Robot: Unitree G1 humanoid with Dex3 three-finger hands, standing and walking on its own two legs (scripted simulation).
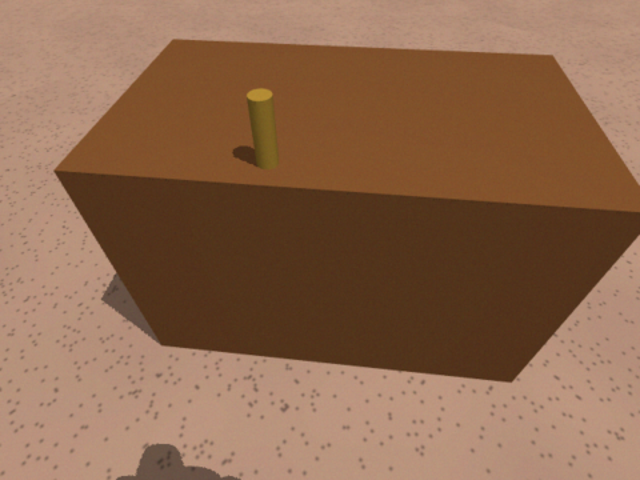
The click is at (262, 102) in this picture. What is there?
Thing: slim round
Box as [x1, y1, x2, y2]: [247, 89, 278, 169]
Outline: 254,89 247,93 247,101 256,162 259,167 267,169 276,166 278,163 272,94 267,89
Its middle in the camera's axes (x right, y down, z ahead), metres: -0.11 -0.22 +0.77
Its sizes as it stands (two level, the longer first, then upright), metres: 0.047 0.047 0.150
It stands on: a support 0.75 m high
